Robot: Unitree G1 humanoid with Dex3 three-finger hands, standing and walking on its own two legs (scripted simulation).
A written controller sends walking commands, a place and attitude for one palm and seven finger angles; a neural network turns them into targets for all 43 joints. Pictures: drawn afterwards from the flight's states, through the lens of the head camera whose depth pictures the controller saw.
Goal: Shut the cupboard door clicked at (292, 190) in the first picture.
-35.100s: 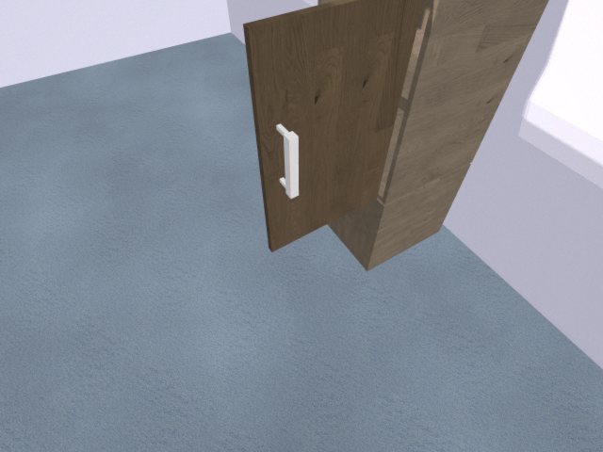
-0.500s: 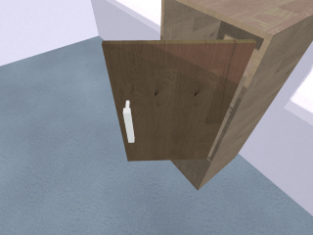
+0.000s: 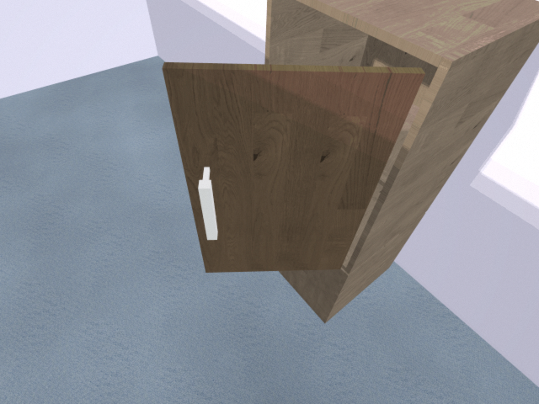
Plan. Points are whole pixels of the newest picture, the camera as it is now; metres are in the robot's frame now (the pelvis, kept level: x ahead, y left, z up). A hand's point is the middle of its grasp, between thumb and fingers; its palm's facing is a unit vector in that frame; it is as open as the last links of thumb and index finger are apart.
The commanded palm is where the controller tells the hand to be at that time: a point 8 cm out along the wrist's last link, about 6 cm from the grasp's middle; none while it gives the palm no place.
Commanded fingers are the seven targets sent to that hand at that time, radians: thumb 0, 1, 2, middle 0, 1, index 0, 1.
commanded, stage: look again from close up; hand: left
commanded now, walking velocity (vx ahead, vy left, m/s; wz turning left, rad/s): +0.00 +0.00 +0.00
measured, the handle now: (209, 204) +0.47 +0.14 -0.03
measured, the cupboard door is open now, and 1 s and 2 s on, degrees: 54 54 54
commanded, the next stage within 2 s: shuffle to correct the standing spot in 0.44 s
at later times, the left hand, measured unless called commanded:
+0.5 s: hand out of the picture -0.04 +0.21 -0.19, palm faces +0.05 -0.98 -0.20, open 7.4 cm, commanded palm none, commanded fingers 0.00 0.90 0.90 -0.20 -0.30 -0.20 -0.30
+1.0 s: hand out of the picture -0.10 +0.15 -0.20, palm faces +0.09 -0.99 -0.09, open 7.4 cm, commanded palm none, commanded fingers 0.00 0.90 0.90 -0.20 -0.30 -0.20 -0.30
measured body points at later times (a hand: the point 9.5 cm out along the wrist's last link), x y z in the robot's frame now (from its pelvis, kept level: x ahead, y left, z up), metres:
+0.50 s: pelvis -0.02 +0.03 -0.01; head -0.04 +0.05 +0.44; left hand -0.04 +0.27 -0.17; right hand +0.04 -0.21 -0.14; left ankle +0.05 +0.11 -0.74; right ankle -0.04 -0.11 -0.74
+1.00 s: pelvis -0.01 +0.01 -0.01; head -0.03 +0.04 +0.44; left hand -0.10 +0.20 -0.18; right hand +0.00 -0.22 -0.15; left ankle +0.05 +0.11 -0.74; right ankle -0.04 -0.11 -0.74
